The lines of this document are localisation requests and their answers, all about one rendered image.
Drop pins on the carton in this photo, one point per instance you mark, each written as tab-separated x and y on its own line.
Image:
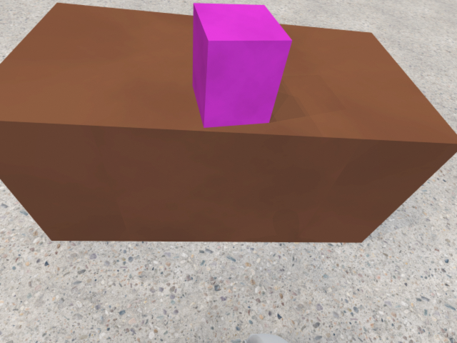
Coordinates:
239	55

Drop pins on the pedestal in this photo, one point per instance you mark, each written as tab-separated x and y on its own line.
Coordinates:
101	138

